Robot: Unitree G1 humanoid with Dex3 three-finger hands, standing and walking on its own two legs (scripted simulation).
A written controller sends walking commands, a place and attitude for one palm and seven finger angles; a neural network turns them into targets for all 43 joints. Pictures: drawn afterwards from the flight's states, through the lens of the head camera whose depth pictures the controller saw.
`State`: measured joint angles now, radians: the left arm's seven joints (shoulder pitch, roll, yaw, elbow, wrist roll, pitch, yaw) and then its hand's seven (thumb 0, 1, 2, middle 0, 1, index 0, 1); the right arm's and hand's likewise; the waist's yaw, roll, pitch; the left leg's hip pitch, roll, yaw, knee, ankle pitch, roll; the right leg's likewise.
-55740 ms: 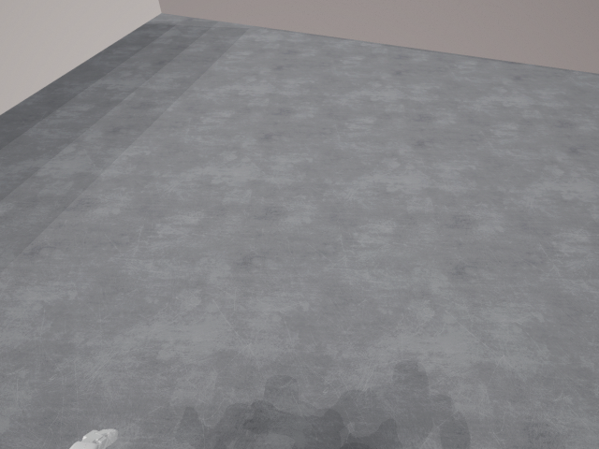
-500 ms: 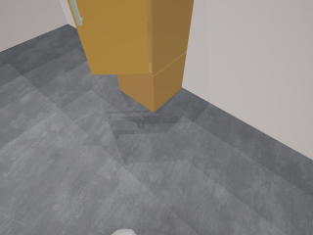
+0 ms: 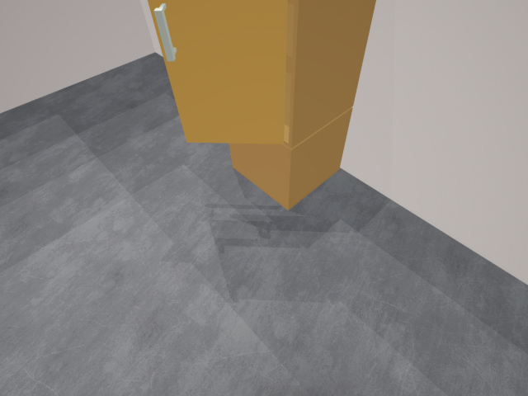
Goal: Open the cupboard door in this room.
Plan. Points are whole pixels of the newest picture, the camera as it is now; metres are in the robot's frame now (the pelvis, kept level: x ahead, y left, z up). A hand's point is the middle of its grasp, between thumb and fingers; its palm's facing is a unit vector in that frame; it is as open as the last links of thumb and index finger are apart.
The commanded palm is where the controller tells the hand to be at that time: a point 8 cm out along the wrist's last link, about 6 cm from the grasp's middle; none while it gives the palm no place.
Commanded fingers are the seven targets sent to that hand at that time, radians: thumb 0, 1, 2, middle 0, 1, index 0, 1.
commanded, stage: take the last steps up to it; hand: left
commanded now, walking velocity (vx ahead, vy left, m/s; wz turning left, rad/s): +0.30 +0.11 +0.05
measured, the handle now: (167, 32) +0.99 +0.33 +0.09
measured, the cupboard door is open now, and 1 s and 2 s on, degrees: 43 43 43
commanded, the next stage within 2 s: come to a stop and stand still in 0.90 s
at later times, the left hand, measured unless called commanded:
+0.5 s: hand (133, 364) +0.19 +0.26 -0.16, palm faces +0.04 -0.99 -0.16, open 7.4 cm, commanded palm none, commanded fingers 0.00 0.90 0.90 -0.20 -0.30 -0.20 -0.30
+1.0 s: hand (159, 265) +0.39 +0.26 -0.15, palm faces +0.05 -0.98 -0.20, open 7.1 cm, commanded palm none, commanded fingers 0.00 0.90 0.90 -0.20 -0.30 -0.20 -0.30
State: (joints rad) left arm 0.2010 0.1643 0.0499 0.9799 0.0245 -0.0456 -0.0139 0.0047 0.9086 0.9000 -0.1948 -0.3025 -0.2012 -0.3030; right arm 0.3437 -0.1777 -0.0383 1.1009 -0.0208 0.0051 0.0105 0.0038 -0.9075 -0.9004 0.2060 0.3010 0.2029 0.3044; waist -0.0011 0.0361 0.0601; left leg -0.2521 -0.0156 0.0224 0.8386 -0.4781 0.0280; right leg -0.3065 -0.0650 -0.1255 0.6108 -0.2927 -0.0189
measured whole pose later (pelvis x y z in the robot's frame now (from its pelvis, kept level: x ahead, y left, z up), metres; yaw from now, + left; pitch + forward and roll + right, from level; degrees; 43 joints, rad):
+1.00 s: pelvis +0.36 +0.08 +0.02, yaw +0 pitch +0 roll +0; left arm 0.25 0.18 0.06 1.07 0.02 -0.06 0.01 -0.02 0.95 0.90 -0.20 -0.30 -0.20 -0.30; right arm 0.25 -0.16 -0.05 1.08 -0.02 -0.02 0.01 0.01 -0.93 -0.90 0.20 0.30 0.20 0.30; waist -0.01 0.00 0.05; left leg -0.44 0.09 0.08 0.71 -0.28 -0.04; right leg -0.13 -0.04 -0.15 0.40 -0.25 -0.02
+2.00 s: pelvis +0.38 +0.07 +0.01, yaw -3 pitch +0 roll -1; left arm 0.27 0.15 -0.01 1.10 0.01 -0.02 0.04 0.00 0.92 0.90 -0.20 -0.30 -0.20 -0.30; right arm 0.28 -0.16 -0.01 1.07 -0.02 -0.01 -0.02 0.01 -0.93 -0.90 0.20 0.30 0.20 0.30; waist -0.02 0.03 0.03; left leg -0.22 0.02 0.07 0.52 -0.29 0.02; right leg -0.22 -0.01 -0.06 0.49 -0.26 -0.01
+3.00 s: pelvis +0.42 +0.08 +0.00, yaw -2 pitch +0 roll +0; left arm 0.31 0.17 0.04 1.08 0.03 0.03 0.02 0.01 0.91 0.90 -0.20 -0.30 -0.20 -0.30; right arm 0.31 -0.17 -0.01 1.05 -0.03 -0.03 -0.02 0.00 -0.91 -0.90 0.20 0.30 0.20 0.30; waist 0.01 -0.03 0.04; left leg -0.21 -0.01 0.12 0.55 -0.35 0.06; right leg -0.33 -0.05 -0.07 0.87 -0.54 -0.04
